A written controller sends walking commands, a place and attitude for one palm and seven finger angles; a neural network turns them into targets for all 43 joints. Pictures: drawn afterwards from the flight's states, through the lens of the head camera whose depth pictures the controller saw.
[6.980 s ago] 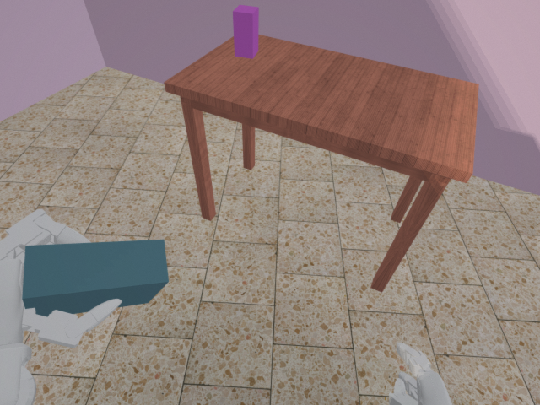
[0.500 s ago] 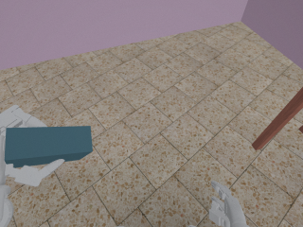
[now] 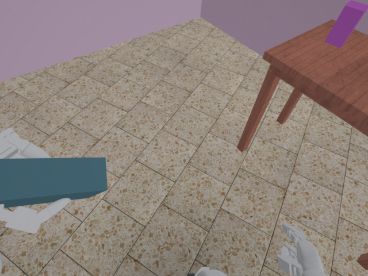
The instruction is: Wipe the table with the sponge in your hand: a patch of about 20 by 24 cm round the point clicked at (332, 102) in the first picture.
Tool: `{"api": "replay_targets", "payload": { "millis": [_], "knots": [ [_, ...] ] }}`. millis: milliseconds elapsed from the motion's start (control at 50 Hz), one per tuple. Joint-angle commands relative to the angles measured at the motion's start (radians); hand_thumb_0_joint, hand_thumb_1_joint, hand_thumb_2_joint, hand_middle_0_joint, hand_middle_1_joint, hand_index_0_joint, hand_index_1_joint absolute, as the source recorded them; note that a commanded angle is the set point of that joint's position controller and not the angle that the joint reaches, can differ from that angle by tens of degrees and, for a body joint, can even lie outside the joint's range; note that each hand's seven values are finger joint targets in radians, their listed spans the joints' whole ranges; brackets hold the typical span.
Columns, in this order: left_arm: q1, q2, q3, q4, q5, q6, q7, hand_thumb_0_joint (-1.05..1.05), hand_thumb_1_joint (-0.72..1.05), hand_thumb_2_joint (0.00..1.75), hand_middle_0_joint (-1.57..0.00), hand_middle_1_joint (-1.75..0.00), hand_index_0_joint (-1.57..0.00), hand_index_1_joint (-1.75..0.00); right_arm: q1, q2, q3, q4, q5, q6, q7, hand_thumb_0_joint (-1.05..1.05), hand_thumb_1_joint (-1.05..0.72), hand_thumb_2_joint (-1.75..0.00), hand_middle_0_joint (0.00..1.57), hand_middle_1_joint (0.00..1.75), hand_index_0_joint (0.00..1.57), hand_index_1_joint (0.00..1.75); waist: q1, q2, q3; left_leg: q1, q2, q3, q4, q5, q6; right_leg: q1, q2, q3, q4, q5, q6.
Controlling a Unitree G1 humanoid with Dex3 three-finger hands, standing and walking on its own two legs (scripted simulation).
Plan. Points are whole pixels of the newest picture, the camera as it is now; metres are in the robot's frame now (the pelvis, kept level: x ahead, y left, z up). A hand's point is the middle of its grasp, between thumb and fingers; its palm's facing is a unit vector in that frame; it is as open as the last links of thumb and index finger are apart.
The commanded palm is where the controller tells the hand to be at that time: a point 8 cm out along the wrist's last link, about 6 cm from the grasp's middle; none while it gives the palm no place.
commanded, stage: turn to face it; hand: left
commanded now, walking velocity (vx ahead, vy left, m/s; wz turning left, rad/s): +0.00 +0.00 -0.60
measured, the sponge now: (68, 181) +0.23 +0.21 +0.15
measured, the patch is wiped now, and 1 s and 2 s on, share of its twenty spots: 0.00 0.00 0.00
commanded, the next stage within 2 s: none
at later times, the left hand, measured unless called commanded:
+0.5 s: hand (145, 183) +0.22 +0.08 +0.18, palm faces +0.02 -0.82 -0.58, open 9.5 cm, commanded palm +0.18 +0.15 +0.19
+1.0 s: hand (223, 215) +0.19 -0.03 +0.17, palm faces -0.17 -0.85 -0.50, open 9.5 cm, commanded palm +0.16 +0.06 +0.19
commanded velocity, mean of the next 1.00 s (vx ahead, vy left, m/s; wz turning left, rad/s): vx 0.00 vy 0.00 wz -0.60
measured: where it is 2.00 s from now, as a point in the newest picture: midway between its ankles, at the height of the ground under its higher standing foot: outside the picture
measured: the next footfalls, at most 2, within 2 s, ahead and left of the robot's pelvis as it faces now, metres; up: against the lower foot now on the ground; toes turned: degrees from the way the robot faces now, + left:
right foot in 0.22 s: +0.02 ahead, -0.15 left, +0.00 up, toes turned -16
left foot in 0.68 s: +0.00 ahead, +0.07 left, +0.00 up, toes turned -20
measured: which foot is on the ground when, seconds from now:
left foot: down 0.00-0.24, up 0.26-0.66, down 0.68-0.94, up 0.96-1.00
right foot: up 0.00-0.20, down 0.22-0.68, up 0.70-0.92, down 0.94-1.00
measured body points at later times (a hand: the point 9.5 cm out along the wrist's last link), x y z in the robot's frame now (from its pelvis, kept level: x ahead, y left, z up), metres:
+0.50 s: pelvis -0.06 -0.06 +0.01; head +0.00 -0.10 +0.45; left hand +0.22 +0.13 +0.21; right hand +0.02 -0.36 -0.10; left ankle -0.03 +0.08 -0.67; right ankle -0.02 -0.14 -0.73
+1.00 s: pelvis -0.14 -0.08 -0.01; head -0.10 -0.13 +0.43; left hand +0.20 +0.02 +0.19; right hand -0.10 -0.33 -0.12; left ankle -0.05 +0.08 -0.70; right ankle -0.16 -0.17 -0.73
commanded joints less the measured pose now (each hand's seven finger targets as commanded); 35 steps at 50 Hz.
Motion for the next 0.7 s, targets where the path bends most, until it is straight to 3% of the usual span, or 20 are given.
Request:
{"api": "replay_targets", "payload": {
  "millis": [0, 20, 60, 140, 180, 200, 220, 240, 260, 280, 300, 340, 420, 480, 520, 600, 620, 640, 660, 680],
  "knots": [
    [-0.146, 0.158, 0.102, -0.290, 0.012, -0.081, 0.006, 0.00, 0.10, 1.30, -1.20, -1.60, -1.20, -1.60, -0.040, -0.058, -0.017, -0.148, -0.013, -0.075, -0.005, 0.00, -0.90, -0.90, 0.20, 0.30, 0.20, 0.30, 0.004, 0.349, -0.105, 0.038, 0.425, -0.225, -0.203, 0.334, 0.196, -0.105, -0.128, -0.041, 0.490, -0.219, 0.084],
    [-0.130, 0.121, 0.066, -0.255, 0.011, -0.079, 0.002, 0.00, 0.10, 1.30, -1.20, -1.60, -1.20, -1.60, -0.041, -0.070, -0.021, -0.140, -0.006, -0.087, 0.001, 0.00, -0.90, -0.90, 0.20, 0.30, 0.20, 0.30, 0.006, 0.321, -0.070, 0.067, 0.395, -0.117, -0.172, 0.394, 0.165, -0.129, -0.139, -0.077, 0.442, -0.220, 0.091],
    [-0.143, 0.083, 0.024, -0.215, 0.005, -0.072, 0.002, 0.00, 0.10, 1.30, -1.20, -1.60, -1.20, -1.60, -0.020, -0.081, -0.018, -0.136, 0.003, -0.107, 0.016, 0.00, -0.90, -0.90, 0.20, 0.30, 0.20, 0.30, -0.005, 0.337, -0.058, 0.055, 0.355, -0.018, -0.142, 0.459, 0.112, -0.041, -0.137, -0.148, 0.275, -0.195, 0.097],
    [-0.194, 0.101, 0.036, -0.153, 0.005, -0.061, 0.003, 0.00, 0.10, 1.30, -1.20, -1.60, -1.20, -1.60, 0.006, -0.092, -0.018, -0.131, 0.000, -0.134, 0.021, 0.00, -0.90, -0.90, 0.20, 0.30, 0.20, 0.30, -0.017, 0.339, -0.070, 0.053, 0.332, 0.049, -0.056, 0.435, 0.055, 0.134, -0.096, -0.237, 0.018, -0.105, 0.099],
    [-0.195, 0.122, 0.062, -0.142, 0.005, -0.061, 0.002, 0.00, 0.10, 1.30, -1.20, -1.60, -1.20, -1.60, 0.011, -0.083, -0.016, -0.130, 0.003, -0.139, 0.026, 0.00, -0.90, -0.90, 0.20, 0.30, 0.20, 0.30, -0.006, 0.248, -0.116, 0.024, 0.297, 0.073, 0.123, 0.366, 0.021, 0.278, -0.107, -0.227, -0.154, 0.057, 0.080],
    [-0.169, 0.150, 0.083, -0.131, 0.013, -0.061, 0.007, 0.00, 0.10, 1.30, -1.20, -1.60, -1.20, -1.60, 0.018, -0.063, -0.017, -0.134, 0.009, -0.136, 0.027, 0.00, -0.90, -0.90, 0.20, 0.30, 0.20, 0.30, -0.005, 0.077, -0.164, -0.032, 0.216, 0.110, 0.323, 0.222, -0.013, 0.355, -0.213, -0.091, -0.228, 0.319, 0.025],
    [-0.149, 0.208, 0.142, -0.141, 0.003, -0.070, 0.019, 0.00, 0.10, 1.30, -1.20, -1.60, -1.20, -1.60, -0.035, -0.030, 0.006, -0.158, 0.004, -0.132, 0.022, 0.00, -0.90, -0.90, 0.20, 0.30, 0.20, 0.30, 0.012, -0.175, -0.169, -0.292, 0.081, 0.078, 0.528, -0.290, -0.056, 0.472, -0.393, 0.229, -0.227, 0.811, -0.087],
    [-0.078, 0.215, 0.171, -0.128, -0.028, -0.054, 0.018, 0.00, 0.10, 1.30, -1.20, -1.60, -1.20, -1.60, -0.061, -0.046, -0.012, -0.157, 0.013, -0.119, 0.015, 0.00, -0.90, -0.90, 0.20, 0.30, 0.20, 0.30, 0.019, -0.248, -0.222, -0.308, 0.058, -0.066, 0.674, -0.339, -0.062, 0.407, -0.442, 0.357, -0.258, 0.797, -0.103],
    [-0.020, 0.222, 0.192, -0.178, -0.036, -0.057, 0.017, 0.00, 0.10, 1.30, -1.20, -1.60, -1.20, -1.60, -0.072, -0.025, 0.000, -0.157, 0.005, -0.102, 0.018, 0.00, -0.90, -0.90, 0.20, 0.30, 0.20, 0.30, 0.010, -0.171, -0.227, -0.343, 0.074, -0.131, 0.738, -0.279, -0.064, 0.441, -0.440, 0.338, -0.232, 0.725, -0.127],
    [0.027, 0.210, 0.207, -0.213, -0.041, -0.069, 0.018, 0.00, 0.10, 1.30, -1.20, -1.60, -1.20, -1.60, -0.088, -0.004, 0.020, -0.139, -0.002, -0.081, 0.021, 0.00, -0.90, -0.90, 0.20, 0.30, 0.20, 0.30, 0.010, -0.055, -0.249, -0.370, 0.077, -0.136, 0.764, -0.223, -0.069, 0.471, -0.401, 0.274, -0.199, 0.690, -0.136],
    [0.044, 0.201, 0.211, -0.232, -0.043, -0.073, 0.020, 0.00, 0.10, 1.30, -1.20, -1.60, -1.20, -1.60, -0.098, -0.004, 0.025, -0.133, -0.002, -0.063, 0.025, 0.00, -0.90, -0.90, 0.20, 0.30, 0.20, 0.30, 0.006, -0.001, -0.277, -0.361, 0.073, -0.128, 0.723, -0.209, -0.072, 0.475, -0.388, 0.240, -0.193, 0.658, -0.136],
    [0.067, 0.183, 0.212, -0.240, -0.040, -0.084, 0.025, 0.00, 0.10, 1.30, -1.20, -1.60, -1.20, -1.60, -0.103, -0.008, 0.016, -0.120, -0.007, -0.045, 0.024, 0.00, -0.90, -0.90, 0.20, 0.30, 0.20, 0.30, -0.008, -0.002, -0.279, -0.327, 0.064, -0.103, 0.641, -0.161, -0.075, 0.446, -0.363, 0.195, -0.227, 0.602, -0.129],
    [0.084, 0.188, 0.220, -0.206, -0.041, -0.081, 0.034, 0.00, 0.10, 1.30, -1.20, -1.60, -1.20, -1.60, -0.100, -0.030, -0.005, -0.116, -0.007, -0.035, 0.009, 0.00, -0.90, -0.90, 0.20, 0.30, 0.20, 0.30, 0.000, -0.020, -0.268, -0.232, 0.040, -0.082, 0.417, -0.151, -0.063, 0.375, -0.340, 0.229, -0.266, 0.470, -0.141],
    [0.069, 0.162, 0.182, -0.168, -0.037, -0.065, 0.031, 0.00, 0.10, 1.30, -1.20, -1.60, -1.20, -1.60, -0.084, -0.052, -0.012, -0.122, -0.004, -0.028, 0.009, 0.00, -0.90, -0.90, 0.20, 0.30, 0.20, 0.30, 0.007, -0.053, -0.244, -0.174, 0.017, -0.073, 0.315, -0.161, -0.050, 0.296, -0.334, 0.293, -0.316, 0.286, -0.140],
    [0.050, 0.149, 0.151, -0.175, -0.034, -0.060, 0.028, 0.00, 0.10, 1.30, -1.20, -1.60, -1.20, -1.60, -0.090, -0.060, -0.010, -0.132, 0.000, -0.026, 0.008, 0.00, -0.90, -0.90, 0.20, 0.30, 0.20, 0.30, 0.016, -0.047, -0.238, -0.132, 0.009, -0.078, 0.220, -0.178, -0.038, 0.279, -0.326, 0.323, -0.319, 0.252, -0.138],
    [-0.014, 0.156, 0.121, -0.205, -0.022, -0.056, 0.024, 0.00, 0.10, 1.30, -1.20, -1.60, -1.20, -1.60, -0.055, -0.074, -0.010, -0.132, 0.001, -0.020, 0.008, 0.00, -0.90, -0.90, 0.20, 0.30, 0.20, 0.30, 0.001, -0.006, -0.233, 0.062, 0.019, -0.065, -0.038, -0.106, -0.008, 0.153, -0.273, 0.325, -0.304, 0.105, -0.071],
    [-0.033, 0.151, 0.115, -0.216, -0.019, -0.063, 0.019, 0.00, 0.10, 1.30, -1.20, -1.60, -1.20, -1.60, -0.043, -0.075, -0.011, -0.133, -0.003, -0.024, 0.004, 0.00, -0.90, -0.90, 0.20, 0.30, 0.20, 0.30, -0.006, 0.034, -0.223, 0.145, 0.055, -0.070, -0.121, -0.076, 0.015, 0.077, -0.234, 0.301, -0.267, 0.053, -0.037],
    [-0.068, 0.151, 0.109, -0.242, -0.014, -0.072, 0.013, 0.00, 0.10, 1.30, -1.20, -1.60, -1.20, -1.60, -0.048, -0.092, -0.018, -0.143, -0.008, -0.031, 0.000, 0.00, -0.90, -0.90, 0.20, 0.30, 0.20, 0.30, -0.007, 0.130, -0.184, 0.198, 0.164, -0.170, -0.194, -0.090, 0.066, -0.045, -0.163, 0.255, -0.182, -0.038, 0.001],
    [-0.078, 0.157, 0.122, -0.246, -0.009, -0.081, 0.008, 0.00, 0.10, 1.30, -1.20, -1.60, -1.20, -1.60, -0.066, -0.102, -0.023, -0.158, -0.010, -0.039, -0.006, 0.00, -0.90, -0.90, 0.20, 0.30, 0.20, 0.30, 0.008, 0.298, -0.153, 0.230, 0.315, -0.268, -0.225, 0.044, 0.128, -0.146, -0.063, 0.113, 0.008, -0.146, 0.048],
    [-0.081, 0.182, 0.144, -0.232, 0.001, -0.079, 0.011, 0.00, 0.10, 1.30, -1.20, -1.60, -1.20, -1.60, -0.071, -0.074, -0.015, -0.158, -0.003, -0.050, -0.011, 0.00, -0.90, -0.90, 0.20, 0.30, 0.20, 0.30, 0.019, 0.388, -0.159, 0.086, 0.423, -0.297, -0.282, 0.031, 0.188, -0.104, -0.053, -0.010, 0.330, -0.213, 0.069]
  ]
}}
